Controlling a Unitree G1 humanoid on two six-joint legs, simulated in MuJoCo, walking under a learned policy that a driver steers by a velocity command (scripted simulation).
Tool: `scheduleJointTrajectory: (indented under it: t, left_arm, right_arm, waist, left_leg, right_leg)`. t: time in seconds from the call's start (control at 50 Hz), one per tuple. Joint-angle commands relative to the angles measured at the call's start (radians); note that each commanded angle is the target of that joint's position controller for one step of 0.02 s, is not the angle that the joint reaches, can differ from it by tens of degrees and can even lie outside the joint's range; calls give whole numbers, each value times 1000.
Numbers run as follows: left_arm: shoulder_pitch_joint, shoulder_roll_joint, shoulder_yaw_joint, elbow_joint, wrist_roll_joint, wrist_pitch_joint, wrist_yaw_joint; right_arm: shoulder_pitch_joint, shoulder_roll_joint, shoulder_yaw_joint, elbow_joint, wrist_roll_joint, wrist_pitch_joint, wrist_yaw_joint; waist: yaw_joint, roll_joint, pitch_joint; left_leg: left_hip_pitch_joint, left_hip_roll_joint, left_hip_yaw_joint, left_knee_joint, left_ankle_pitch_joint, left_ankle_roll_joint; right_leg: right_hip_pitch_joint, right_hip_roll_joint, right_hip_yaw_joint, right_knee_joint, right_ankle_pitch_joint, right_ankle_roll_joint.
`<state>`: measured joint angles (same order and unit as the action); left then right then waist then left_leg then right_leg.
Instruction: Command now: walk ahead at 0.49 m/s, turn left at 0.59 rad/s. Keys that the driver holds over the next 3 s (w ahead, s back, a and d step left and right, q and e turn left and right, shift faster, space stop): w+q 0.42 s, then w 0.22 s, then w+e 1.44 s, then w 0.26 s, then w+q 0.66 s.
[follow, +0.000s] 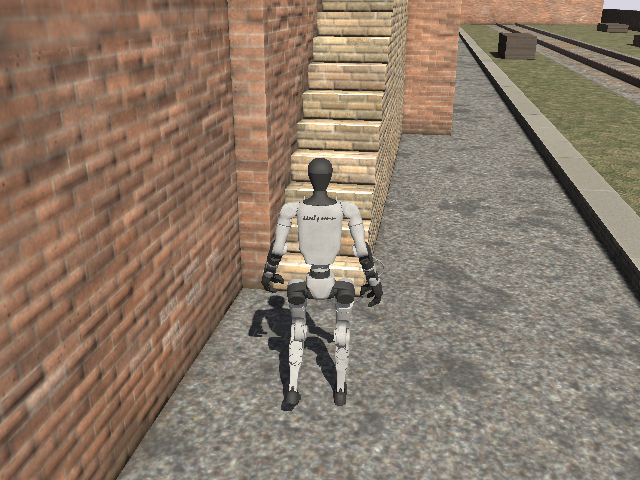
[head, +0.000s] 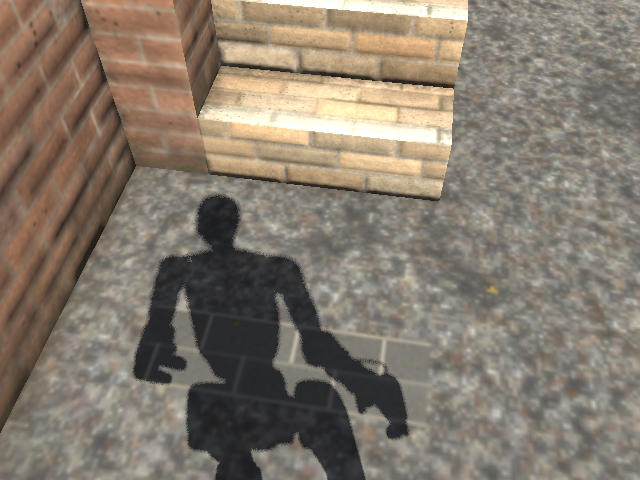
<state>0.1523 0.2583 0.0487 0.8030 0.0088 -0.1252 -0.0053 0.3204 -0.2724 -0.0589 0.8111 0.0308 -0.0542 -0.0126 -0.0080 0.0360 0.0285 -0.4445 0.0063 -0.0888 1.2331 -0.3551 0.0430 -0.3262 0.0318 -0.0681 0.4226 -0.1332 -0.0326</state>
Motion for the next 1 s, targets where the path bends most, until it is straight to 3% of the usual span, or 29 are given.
scheduleJointTrajectory:
  t: [0.02,0.1,0.2,0.28,0.32,0.34,0.36,0.38,0.4,0.42,0.44,0.46,0.48,0.5,0.56,0.58,0.62,0.68,0.72,0.8,0.84,0.88,0.9,0.92,0.94,0.96,0.98,1.0]
  left_arm:
    - [34,86,24,-20,0,-13,-5]
    - [56,140,45,9,-6,-18,-5]
    - [84,176,50,20,-11,3,3]
    - [134,215,60,37,-32,29,4]
    - [130,238,66,39,-37,44,10]
    - [125,250,69,37,-39,52,15]
    - [113,258,69,29,-31,59,19]
    - [118,221,54,8,-10,56,22]
    - [211,55,0,-60,31,28,5]
    - [120,119,2,-78,-12,-17,-10]
    - [25,176,17,-98,-53,-31,-15]
    - [32,163,7,-95,-43,-35,-11]
    - [31,176,9,-73,-18,-31,-6]
    - [57,171,11,-69,-9,-20,-10]
    - [70,131,4,-68,2,9,-19]
    - [37,131,4,-81,4,18,-14]
    - [-32,117,0,-110,10,23,-11]
    - [-124,97,-9,-136,-2,18,-23]
    - [-195,84,-17,-154,-11,13,-37]
    - [-259,92,-15,-199,-18,3,-68]
    - [-258,94,-13,-221,-18,0,-84]
    - [-183,118,-2,-223,-7,10,-88]
    - [-104,144,11,-210,-2,15,-85]
    - [47,169,29,-171,-1,17,-80]
    - [223,224,52,-130,-2,24,-64]
    - [259,330,69,-126,-11,34,-49]
    - [294,290,69,-146,-6,42,-27]
    - [246,250,64,-163,-3,45,-11]
  right_arm:
    - [26,-34,-14,-86,5,5,5]
    - [-63,-30,-9,-148,-10,16,7]
    - [-219,-24,1,-203,-7,-2,43]
    - [-314,-39,-2,-264,-3,4,65]
    - [-296,-75,-17,-280,-7,8,66]
    - [-235,-98,-31,-273,-8,11,63]
    - [-75,-146,-60,-234,-13,16,59]
    - [131,-229,-101,-179,-12,27,38]
    - [127,-373,-121,-181,-2,22,29]
    - [168,-296,-94,-223,-13,1,35]
    - [149,-220,-71,-204,-24,-15,43]
    - [89,-185,-59,-206,-17,-20,43]
    - [8,-131,-37,-221,-32,-16,36]
    - [-37,-111,-23,-232,-45,-17,32]
    - [-39,-133,-18,-213,-37,-25,22]
    - [-21,-152,-19,-200,-45,-29,21]
    - [31,-151,-15,-162,-36,-31,8]
    - [71,-154,-10,-123,-31,-32,-3]
    - [105,-158,-8,-97,-33,-32,-7]
    - [150,-180,-12,-35,-47,-23,-10]
    - [143,-180,-10,-17,-48,-17,-16]
    - [89,-197,-11,-31,-48,-14,-14]
    - [75,-204,-10,-38,-50,-9,-16]
    - [49,-210,-8,-46,-50,-2,-21]
    - [32,-208,-2,-72,-58,-11,-24]
    - [168,-54,48,-100,-99,-42,3]
    - [164,-119,44,-78,-69,-89,31]
    - [8,-193,26,-114,-34,-111,40]
  waist:
    - [2,-111,-45]
    - [7,-79,-10]
    - [62,-77,12]
    - [86,-90,46]
    - [57,-119,28]
    - [15,-138,-15]
    - [-72,-122,-97]
    - [-160,-38,-201]
    - [-34,290,-268]
    - [-104,176,-438]
    - [-114,101,-298]
    - [-70,34,-215]
    - [-39,-19,-159]
    - [0,-3,-141]
    - [33,4,-105]
    - [27,-2,-80]
    - [1,7,-37]
    - [-39,38,-5]
    - [-76,22,24]
    - [-99,22,66]
    - [-85,38,55]
    - [-33,77,-23]
    - [11,90,-83]
    - [93,75,-157]
    - [170,2,-247]
    - [57,-298,-355]
    - [118,-225,-495]
    - [149,-123,-328]
  left_leg:
    - [-186,123,-27,-7,55,-2]
    - [-278,146,-23,-148,169,-18]
    - [-241,121,60,-431,391,-10]
    - [-239,98,110,-547,304,20]
    - [-168,52,161,-578,176,53]
    - [-70,7,198,-596,140,75]
    - [143,-58,223,-651,190,101]
    - [475,-14,96,-657,220,152]
    - [799,264,-474,-759,90,320]
    - [868,357,-798,-957,-52,393]
    - [799,327,-643,-957,44,333]
    - [649,296,-493,-938,153,299]
    - [502,254,-365,-937,247,262]
    - [399,226,-305,-959,331,249]
    - [276,193,-207,-1023,432,250]
    - [238,185,-164,-1039,455,247]
    - [247,151,-108,-1056,444,221]
    - [283,126,-42,-1065,370,171]
    - [322,158,-38,-1071,355,159]
    - [486,228,-22,-1020,437,131]
    - [536,248,5,-968,553,108]
    - [533,236,52,-863,886,91]
    - [519,223,76,-755,1076,76]
    - [454,194,112,-572,1175,51]
    - [225,156,136,-306,948,12]
    - [-242,-40,126,110,-115,-60]
    - [-374,-59,-33,289,-181,-64]
    - [-459,-4,-55,286,-75,-53]
  right_leg:
    - [169,-287,261,-265,35,-172]
    - [181,-307,137,-303,159,-195]
    - [232,-273,-26,-277,196,-147]
    - [342,-318,-60,-236,190,-114]
    - [388,-326,-95,-139,411,-88]
    - [391,-318,-119,-28,593,-73]
    - [339,-271,-158,173,698,-41]
    - [104,-232,-165,481,510,9]
    - [-375,-47,-100,859,-406,68]
    - [-487,-11,148,1001,-484,55]
    - [-575,-56,161,1006,-389,32]
    - [-540,-105,144,926,-297,17]
    - [-460,-150,131,857,-236,17]
    - [-378,-178,142,805,-185,19]
    - [-318,-175,119,714,-113,45]
    - [-315,-169,111,661,-65,57]
    - [-348,-153,100,521,72,76]
    - [-326,-117,84,291,264,72]
    - [-336,-99,69,209,324,57]
    - [-442,-75,88,146,234,0]
    - [-441,-54,85,131,156,-36]
    - [-289,2,33,154,54,-72]
    - [-164,42,-2,163,5,-92]
    - [37,76,-23,110,55,-120]
    - [354,-24,132,100,145,-171]
    - [759,-296,634,119,199,-356]
    - [837,-385,955,-60,24,-437]
    - [731,-334,802,-81,24,-373]
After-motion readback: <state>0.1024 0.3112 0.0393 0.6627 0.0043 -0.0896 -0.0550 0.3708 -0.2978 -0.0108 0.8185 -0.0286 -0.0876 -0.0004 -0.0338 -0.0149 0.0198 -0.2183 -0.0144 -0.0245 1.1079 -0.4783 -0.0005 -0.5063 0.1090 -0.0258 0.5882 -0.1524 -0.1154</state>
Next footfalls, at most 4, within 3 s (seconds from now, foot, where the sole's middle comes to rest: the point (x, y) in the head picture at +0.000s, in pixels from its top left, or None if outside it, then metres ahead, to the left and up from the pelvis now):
0.38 left None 0.34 0.19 -0.77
0.94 right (288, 367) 0.72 0.10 -0.77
1.38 left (207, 282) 0.95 0.31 -0.77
1.78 right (358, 284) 0.94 -0.06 -0.77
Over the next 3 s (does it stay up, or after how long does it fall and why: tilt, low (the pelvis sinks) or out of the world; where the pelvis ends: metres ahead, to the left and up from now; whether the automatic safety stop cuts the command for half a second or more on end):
stays up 1.19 -0.10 0.04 its command is cut before an obstacle after 1.4 s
